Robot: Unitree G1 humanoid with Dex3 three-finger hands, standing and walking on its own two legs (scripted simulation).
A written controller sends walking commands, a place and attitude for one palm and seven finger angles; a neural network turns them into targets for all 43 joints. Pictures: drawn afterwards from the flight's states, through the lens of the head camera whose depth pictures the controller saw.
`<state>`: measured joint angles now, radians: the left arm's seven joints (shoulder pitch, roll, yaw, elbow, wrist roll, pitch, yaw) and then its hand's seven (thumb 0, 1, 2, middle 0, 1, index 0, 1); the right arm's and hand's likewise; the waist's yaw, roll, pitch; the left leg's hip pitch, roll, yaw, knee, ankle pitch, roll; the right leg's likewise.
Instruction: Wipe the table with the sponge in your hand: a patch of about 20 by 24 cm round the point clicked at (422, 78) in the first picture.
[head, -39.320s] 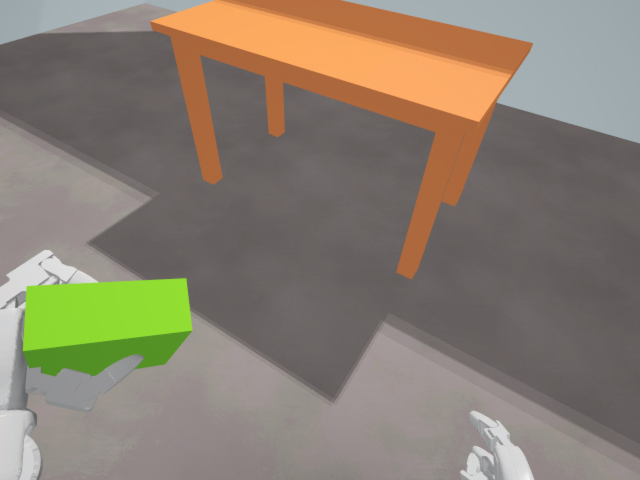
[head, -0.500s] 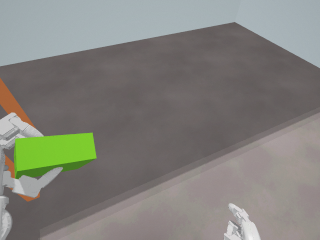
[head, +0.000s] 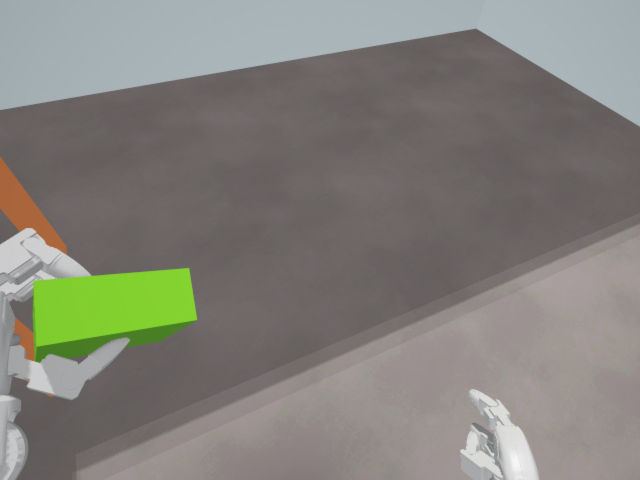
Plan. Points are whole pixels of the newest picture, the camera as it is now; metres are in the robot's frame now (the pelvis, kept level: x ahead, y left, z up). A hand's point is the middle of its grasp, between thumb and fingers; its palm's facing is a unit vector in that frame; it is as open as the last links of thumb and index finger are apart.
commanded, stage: come to a stop and stand still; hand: left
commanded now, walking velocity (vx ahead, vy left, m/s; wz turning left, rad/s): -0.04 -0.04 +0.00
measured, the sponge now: (132, 314) +0.25 +0.21 +0.12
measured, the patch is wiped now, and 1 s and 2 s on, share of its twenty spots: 0.95 0.95 0.95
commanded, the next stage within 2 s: look again from close up in 0.98 s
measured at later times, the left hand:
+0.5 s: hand (48, 340) +0.20 +0.27 +0.14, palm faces +0.33 -0.86 -0.39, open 9.2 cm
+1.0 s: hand (14, 320) +0.21 +0.30 +0.15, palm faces +0.39 -0.86 -0.34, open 9.2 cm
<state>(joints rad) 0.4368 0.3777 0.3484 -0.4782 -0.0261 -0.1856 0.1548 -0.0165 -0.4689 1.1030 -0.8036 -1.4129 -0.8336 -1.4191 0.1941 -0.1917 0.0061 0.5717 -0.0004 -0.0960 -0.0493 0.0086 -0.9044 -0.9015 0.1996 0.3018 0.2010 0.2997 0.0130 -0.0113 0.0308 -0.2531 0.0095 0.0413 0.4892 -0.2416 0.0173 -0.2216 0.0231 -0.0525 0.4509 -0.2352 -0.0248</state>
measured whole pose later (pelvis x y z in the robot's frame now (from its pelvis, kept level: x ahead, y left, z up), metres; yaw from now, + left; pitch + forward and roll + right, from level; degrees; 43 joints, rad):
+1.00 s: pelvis -0.01 +0.05 +0.00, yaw -1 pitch -1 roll -2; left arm 0.38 0.36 0.33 -0.43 -0.02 -0.20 0.11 -0.02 -0.47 1.10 -0.80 -1.41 -0.83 -1.42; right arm 0.21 -0.17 0.05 0.54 -0.01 -0.12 -0.02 0.01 -0.90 -0.90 0.20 0.30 0.20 0.30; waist 0.04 -0.04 0.04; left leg -0.21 -0.04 0.08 0.44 -0.21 0.08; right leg -0.17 -0.02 -0.02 0.37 -0.18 0.04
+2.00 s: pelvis -0.01 +0.02 +0.01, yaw +1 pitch -1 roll -1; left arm 0.43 0.35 0.30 -0.41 -0.04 -0.18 0.12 -0.02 -0.47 1.10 -0.81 -1.42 -0.84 -1.42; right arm 0.23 -0.20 0.03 0.56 0.00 -0.06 -0.05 0.01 -0.90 -0.90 0.20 0.30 0.20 0.30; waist 0.03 0.00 0.01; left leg -0.20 -0.02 0.04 0.40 -0.19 0.05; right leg -0.15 0.00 -0.06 0.33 -0.17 0.00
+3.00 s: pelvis -0.03 +0.10 -0.01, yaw +3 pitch -1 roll +0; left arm 0.49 0.38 0.35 -0.52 -0.02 -0.25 0.14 -0.02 -0.47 1.10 -0.81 -1.41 -0.84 -1.42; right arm 0.21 -0.24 -0.01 0.59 0.00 -0.04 0.00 0.01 -0.90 -0.90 0.20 0.30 0.20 0.30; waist 0.01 -0.04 0.05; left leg -0.40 0.01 -0.03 0.77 -0.33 0.00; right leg -0.27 -0.12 -0.04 0.62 -0.33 0.07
